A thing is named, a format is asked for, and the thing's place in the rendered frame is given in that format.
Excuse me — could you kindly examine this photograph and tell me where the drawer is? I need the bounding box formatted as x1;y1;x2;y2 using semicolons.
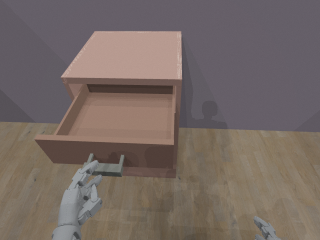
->
34;84;175;169

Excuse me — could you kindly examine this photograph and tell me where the robot right hand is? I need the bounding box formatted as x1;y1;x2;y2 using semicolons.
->
253;216;281;240

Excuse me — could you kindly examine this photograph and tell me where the handle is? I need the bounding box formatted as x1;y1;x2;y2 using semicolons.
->
82;153;125;177

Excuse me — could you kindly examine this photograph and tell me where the robot left forearm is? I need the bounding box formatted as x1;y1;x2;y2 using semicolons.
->
51;224;82;240

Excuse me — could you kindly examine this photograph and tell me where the cabinet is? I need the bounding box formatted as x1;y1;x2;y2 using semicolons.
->
60;31;182;179

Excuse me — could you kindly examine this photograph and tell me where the robot left hand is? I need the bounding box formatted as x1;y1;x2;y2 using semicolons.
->
58;160;103;230

